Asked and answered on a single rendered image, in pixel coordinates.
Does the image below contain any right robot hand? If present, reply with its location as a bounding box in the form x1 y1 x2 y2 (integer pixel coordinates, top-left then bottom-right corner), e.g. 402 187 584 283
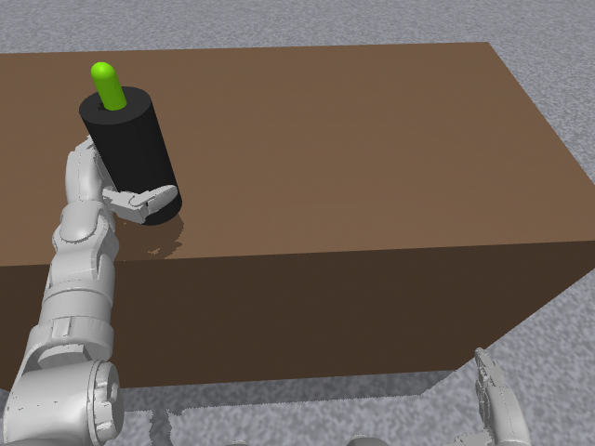
442 348 532 446

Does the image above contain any left robot hand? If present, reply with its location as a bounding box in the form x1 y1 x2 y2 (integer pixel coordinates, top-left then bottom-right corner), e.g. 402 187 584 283
65 135 178 224

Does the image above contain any bottle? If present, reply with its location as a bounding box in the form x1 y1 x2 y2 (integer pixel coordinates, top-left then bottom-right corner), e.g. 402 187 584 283
79 62 182 226

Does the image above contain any left robot arm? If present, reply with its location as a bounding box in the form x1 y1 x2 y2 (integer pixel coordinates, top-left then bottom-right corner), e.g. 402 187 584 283
0 200 125 446

